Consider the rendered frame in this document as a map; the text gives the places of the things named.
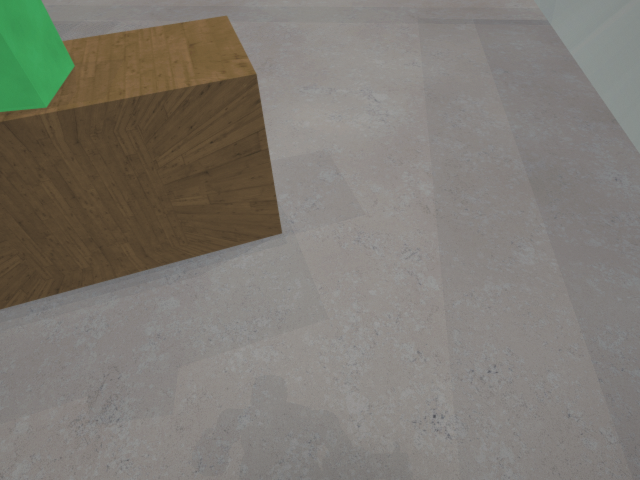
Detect carton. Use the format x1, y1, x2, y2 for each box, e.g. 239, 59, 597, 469
0, 0, 75, 112

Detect pedestal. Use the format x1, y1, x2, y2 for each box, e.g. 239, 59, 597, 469
0, 16, 282, 309

